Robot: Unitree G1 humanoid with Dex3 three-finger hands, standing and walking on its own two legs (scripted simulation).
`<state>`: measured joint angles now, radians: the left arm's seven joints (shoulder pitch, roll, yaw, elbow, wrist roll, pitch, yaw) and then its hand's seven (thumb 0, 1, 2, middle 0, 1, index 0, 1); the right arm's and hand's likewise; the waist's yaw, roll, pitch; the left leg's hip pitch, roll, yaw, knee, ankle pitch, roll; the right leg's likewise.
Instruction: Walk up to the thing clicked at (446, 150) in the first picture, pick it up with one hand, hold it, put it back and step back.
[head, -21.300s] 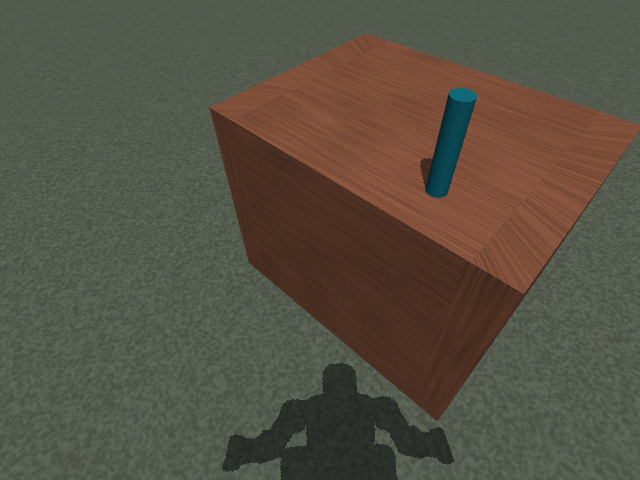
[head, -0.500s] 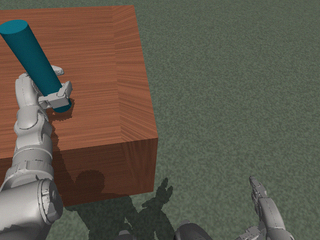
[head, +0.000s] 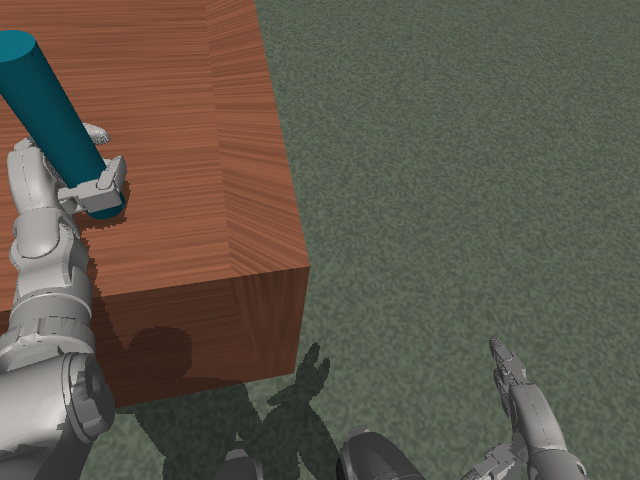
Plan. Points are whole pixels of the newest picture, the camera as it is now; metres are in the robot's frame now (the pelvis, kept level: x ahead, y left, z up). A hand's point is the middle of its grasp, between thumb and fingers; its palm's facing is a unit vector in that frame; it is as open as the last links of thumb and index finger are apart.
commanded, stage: lower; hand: left
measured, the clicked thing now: (66, 142) +0.51 +0.22 +0.12
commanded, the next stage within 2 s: loosen in 0.28 s
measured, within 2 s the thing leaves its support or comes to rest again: rests again in 0.14 s
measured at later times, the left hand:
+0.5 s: hand (101, 179) +0.50 +0.21 +0.06, palm faces +0.20 -0.98 +0.00, open 6.3 cm
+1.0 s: hand (103, 179) +0.51 +0.21 +0.05, palm faces +0.21 -0.98 +0.01, open 14.7 cm
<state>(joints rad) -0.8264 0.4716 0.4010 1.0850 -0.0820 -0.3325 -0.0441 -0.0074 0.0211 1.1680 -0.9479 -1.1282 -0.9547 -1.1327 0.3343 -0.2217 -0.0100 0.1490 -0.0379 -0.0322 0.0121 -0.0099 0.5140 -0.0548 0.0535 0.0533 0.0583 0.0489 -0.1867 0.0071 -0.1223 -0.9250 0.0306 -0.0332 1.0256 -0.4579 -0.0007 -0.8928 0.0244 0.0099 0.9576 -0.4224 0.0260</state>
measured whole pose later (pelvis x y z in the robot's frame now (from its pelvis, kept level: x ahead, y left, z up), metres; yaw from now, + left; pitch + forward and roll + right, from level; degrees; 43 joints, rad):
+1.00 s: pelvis -0.01 +0.00 -0.01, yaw +0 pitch +22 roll -3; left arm -0.85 0.49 0.42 1.12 -0.06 -0.38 -0.04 -0.01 -0.38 0.25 -0.41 -0.32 -0.41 -0.33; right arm 0.37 -0.24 -0.01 0.04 -0.05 0.01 0.04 -0.01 0.52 -0.05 0.06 0.05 0.06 0.05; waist -0.21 0.00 -0.13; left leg -1.01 0.03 -0.04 1.11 -0.48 0.00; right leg -0.98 0.03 0.00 1.04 -0.45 0.02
